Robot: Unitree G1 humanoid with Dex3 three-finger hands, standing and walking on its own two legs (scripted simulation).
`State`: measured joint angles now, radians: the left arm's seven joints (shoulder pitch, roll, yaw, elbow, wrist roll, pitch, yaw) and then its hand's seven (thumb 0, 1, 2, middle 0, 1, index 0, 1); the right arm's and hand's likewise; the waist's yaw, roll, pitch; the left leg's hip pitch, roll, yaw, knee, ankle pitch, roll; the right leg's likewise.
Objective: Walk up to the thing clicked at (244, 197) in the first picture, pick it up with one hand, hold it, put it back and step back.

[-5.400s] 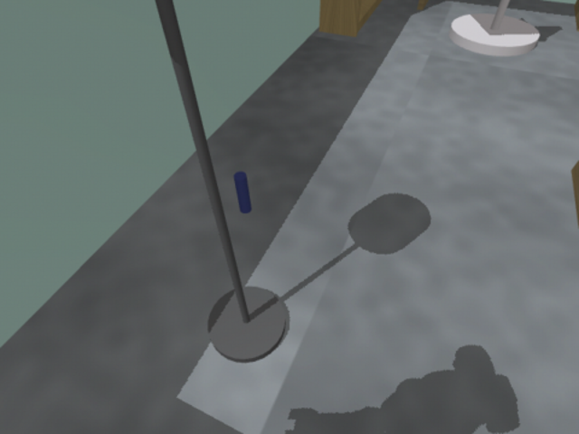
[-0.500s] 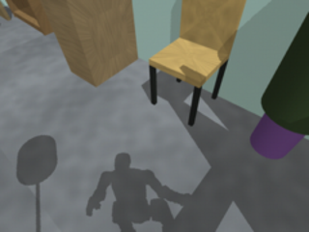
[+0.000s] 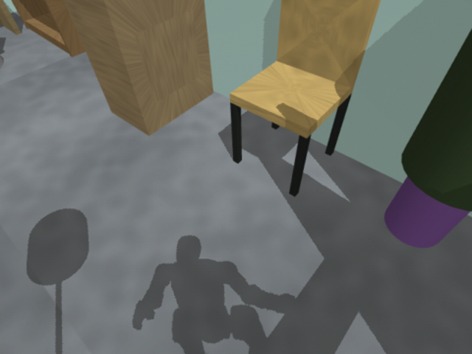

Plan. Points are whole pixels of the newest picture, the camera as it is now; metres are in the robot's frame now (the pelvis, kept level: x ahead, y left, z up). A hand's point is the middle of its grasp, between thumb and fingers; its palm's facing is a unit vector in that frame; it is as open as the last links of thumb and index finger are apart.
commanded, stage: stand
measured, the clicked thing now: out of the picture +0.17 +1.19 -0.67
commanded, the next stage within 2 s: walk up in 0.94 s
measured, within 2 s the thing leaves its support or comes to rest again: neither
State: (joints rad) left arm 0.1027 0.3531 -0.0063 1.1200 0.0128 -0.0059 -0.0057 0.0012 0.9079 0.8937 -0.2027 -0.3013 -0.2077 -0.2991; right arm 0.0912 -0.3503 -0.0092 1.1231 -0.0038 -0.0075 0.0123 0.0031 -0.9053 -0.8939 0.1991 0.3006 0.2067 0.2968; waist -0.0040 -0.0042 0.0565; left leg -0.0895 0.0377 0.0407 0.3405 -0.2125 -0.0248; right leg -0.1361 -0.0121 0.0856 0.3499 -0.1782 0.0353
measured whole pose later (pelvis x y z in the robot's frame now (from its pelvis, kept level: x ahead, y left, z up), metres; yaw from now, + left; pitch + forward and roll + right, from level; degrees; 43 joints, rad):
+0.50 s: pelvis -0.01 +0.00 +0.00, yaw +0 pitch -3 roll +0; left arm 0.13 0.36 0.00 1.12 0.01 0.00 -0.01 0.00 0.91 0.89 -0.20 -0.30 -0.21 -0.30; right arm 0.12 -0.35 -0.01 1.13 -0.01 0.00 0.02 0.00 -0.91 -0.89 0.20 0.30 0.21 0.30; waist -0.01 -0.01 0.06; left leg -0.09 0.04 0.04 0.34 -0.20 -0.02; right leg -0.14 -0.01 0.08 0.34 -0.16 0.04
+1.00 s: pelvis -0.01 +0.00 +0.00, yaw +2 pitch -2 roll +1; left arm 0.10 0.36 0.02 1.09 0.01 0.01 -0.02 0.00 0.91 0.89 -0.20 -0.30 -0.21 -0.30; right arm 0.14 -0.35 -0.02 1.09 0.00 0.00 0.02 0.00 -0.90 -0.89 0.20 0.30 0.21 0.30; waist -0.01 -0.01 0.07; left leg -0.13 0.02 0.01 0.38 -0.21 -0.02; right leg -0.17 -0.03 0.05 0.41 -0.20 0.03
